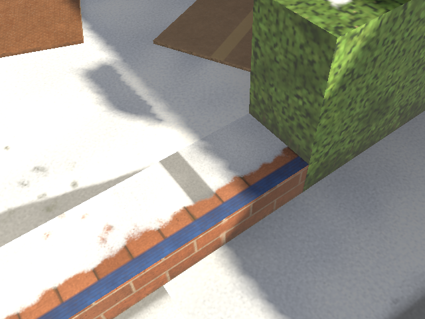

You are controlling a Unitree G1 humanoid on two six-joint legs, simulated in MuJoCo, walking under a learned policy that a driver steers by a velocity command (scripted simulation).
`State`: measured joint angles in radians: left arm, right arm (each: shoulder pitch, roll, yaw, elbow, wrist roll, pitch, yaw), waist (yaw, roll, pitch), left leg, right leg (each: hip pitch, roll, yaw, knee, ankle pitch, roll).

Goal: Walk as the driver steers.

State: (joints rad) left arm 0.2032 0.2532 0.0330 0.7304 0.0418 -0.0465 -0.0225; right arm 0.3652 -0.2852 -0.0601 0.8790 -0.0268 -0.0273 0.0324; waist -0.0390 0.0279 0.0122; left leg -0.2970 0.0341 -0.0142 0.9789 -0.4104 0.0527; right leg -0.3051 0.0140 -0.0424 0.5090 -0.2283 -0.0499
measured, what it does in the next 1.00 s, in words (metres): walks ahead: left foot, then right foot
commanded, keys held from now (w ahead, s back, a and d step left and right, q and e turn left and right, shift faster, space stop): w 0.60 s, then w+q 0.40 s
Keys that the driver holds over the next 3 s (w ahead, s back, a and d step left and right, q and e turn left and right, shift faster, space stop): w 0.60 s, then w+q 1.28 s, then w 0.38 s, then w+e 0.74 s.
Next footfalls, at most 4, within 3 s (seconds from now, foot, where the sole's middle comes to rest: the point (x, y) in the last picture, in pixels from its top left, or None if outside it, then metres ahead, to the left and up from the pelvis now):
0.36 left None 0.33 0.11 -0.77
0.84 right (245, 293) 0.57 -0.06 -0.77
1.38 left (150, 212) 0.79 0.23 -0.61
1.94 right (122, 133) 1.16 0.36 -0.61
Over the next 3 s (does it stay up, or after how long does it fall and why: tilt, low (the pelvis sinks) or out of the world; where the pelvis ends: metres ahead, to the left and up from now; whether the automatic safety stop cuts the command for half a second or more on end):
stays up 1.40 0.65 0.14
